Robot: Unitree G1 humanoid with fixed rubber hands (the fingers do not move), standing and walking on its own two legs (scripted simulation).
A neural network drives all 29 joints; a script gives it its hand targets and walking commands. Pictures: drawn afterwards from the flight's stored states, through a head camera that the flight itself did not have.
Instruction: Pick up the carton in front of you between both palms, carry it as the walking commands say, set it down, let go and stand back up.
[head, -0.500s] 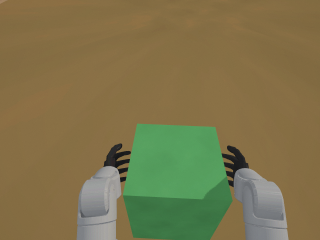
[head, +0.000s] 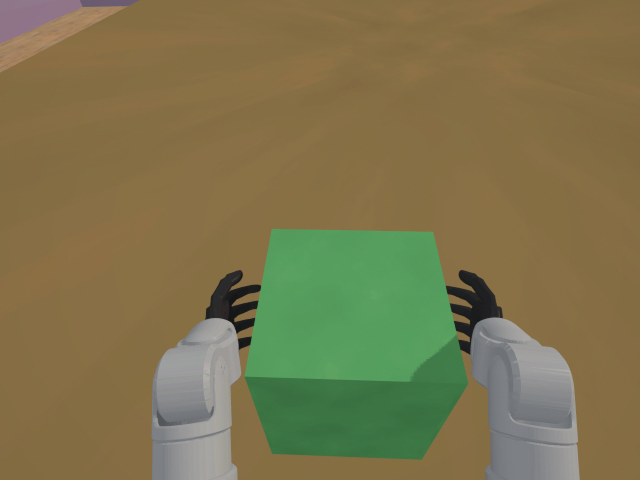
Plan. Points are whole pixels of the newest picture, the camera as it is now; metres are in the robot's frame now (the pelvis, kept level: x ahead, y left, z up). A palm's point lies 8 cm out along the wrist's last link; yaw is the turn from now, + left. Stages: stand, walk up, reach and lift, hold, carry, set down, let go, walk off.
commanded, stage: carry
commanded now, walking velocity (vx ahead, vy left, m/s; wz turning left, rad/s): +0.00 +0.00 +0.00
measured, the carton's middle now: (349, 347) +0.30 +0.00 +0.01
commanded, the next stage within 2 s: hold in 1.66 s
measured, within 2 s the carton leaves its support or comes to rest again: neither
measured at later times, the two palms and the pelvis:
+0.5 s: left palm (207, 336) +0.27 +0.17 +0.09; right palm (464, 335) +0.27 -0.13 +0.09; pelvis +0.01 +0.02 -0.01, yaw +0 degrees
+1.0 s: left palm (207, 374) +0.24 +0.17 +0.05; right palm (462, 374) +0.24 -0.13 +0.05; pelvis -0.03 +0.02 +0.00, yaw +0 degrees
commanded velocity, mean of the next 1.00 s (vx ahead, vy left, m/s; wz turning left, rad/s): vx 0.00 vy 0.00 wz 0.00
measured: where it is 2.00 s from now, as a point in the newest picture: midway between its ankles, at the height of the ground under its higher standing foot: outside the picture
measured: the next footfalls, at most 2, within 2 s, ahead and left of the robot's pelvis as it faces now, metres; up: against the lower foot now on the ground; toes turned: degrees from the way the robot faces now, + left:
none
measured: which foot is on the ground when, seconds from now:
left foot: down 0.00-1.00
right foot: down 0.00-1.00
